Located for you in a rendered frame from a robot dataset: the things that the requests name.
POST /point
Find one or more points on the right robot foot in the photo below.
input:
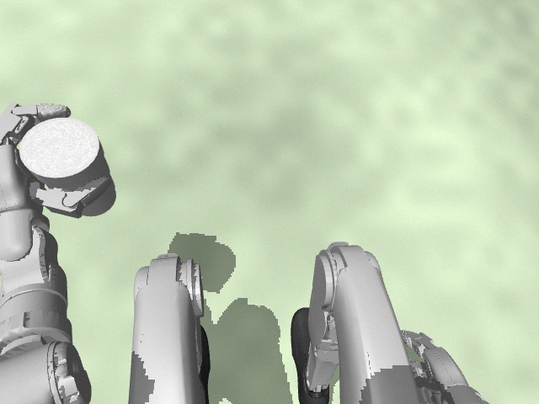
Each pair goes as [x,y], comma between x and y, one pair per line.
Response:
[300,343]

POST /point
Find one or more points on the left robot arm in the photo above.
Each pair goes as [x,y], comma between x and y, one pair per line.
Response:
[38,362]

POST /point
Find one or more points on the cup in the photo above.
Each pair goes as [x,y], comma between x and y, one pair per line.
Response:
[67,153]

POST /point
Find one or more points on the right robot arm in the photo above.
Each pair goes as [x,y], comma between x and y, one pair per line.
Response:
[461,394]

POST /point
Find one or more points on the left robot hand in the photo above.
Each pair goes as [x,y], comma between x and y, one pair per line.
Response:
[19,188]

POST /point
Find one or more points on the right robot hand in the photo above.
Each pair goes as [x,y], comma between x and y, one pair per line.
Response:
[438,372]

